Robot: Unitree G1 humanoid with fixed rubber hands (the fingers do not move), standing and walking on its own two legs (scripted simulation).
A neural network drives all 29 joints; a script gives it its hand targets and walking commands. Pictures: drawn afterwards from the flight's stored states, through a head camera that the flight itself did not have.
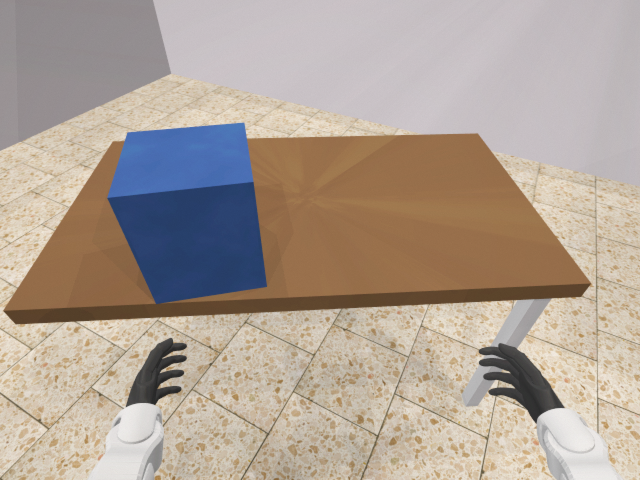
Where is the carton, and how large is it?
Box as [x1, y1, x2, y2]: [107, 123, 266, 303]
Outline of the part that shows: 244,123 127,132 107,198 156,303 266,286 254,189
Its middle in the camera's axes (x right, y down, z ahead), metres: -0.23 -0.05 +0.73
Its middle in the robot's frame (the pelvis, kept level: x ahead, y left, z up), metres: +0.59 +0.22 +0.01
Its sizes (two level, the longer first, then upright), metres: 0.210 0.200 0.250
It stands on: a table, 0.64 m high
